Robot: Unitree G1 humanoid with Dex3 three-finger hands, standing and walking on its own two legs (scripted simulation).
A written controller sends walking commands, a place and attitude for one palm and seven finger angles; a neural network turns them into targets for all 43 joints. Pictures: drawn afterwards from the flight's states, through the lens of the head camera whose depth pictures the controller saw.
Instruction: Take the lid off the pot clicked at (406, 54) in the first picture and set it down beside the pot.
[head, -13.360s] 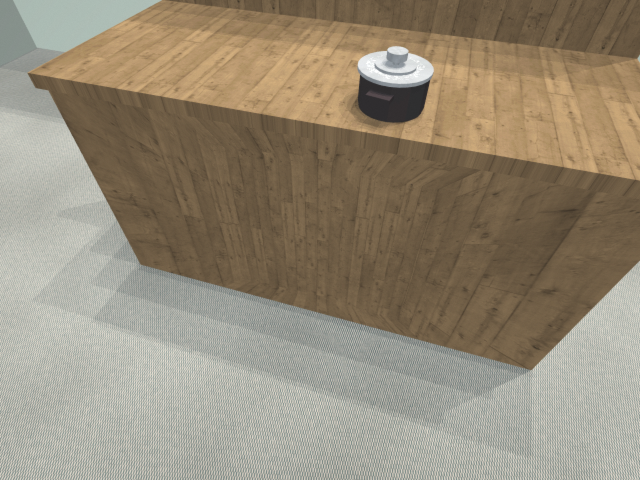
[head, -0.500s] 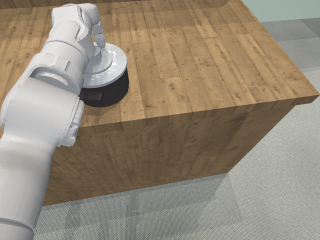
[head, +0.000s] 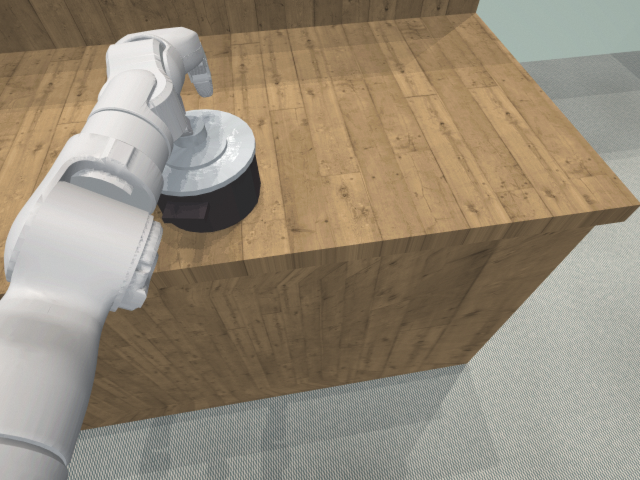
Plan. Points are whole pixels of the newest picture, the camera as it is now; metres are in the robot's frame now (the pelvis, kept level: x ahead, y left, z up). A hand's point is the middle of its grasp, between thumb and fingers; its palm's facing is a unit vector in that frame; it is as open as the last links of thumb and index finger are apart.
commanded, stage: raise the hand to come down again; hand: left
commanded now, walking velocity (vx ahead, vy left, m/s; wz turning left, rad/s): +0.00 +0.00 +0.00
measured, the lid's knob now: (188, 131) +0.52 +0.11 +0.15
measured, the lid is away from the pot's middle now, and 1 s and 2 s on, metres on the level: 0.00 0.00 0.00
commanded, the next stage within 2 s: move the open hand above the knob in 0.80 s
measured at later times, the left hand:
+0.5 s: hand (167, 96) +0.52 +0.12 +0.21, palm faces -0.29 -0.06 -0.96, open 10.3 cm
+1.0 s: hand (173, 95) +0.51 +0.11 +0.21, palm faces -0.28 -0.06 -0.96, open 10.2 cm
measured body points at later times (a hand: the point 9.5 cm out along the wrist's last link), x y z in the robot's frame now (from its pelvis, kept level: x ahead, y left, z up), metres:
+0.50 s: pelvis +0.01 +0.00 +0.00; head +0.06 -0.02 +0.45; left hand +0.53 +0.12 +0.26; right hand +0.04 -0.26 -0.14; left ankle -0.02 +0.11 -0.73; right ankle -0.04 -0.12 -0.73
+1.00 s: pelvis -0.01 +0.00 +0.00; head +0.05 -0.01 +0.45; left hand +0.52 +0.11 +0.27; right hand +0.01 -0.27 -0.14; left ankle -0.02 +0.11 -0.73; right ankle -0.04 -0.12 -0.73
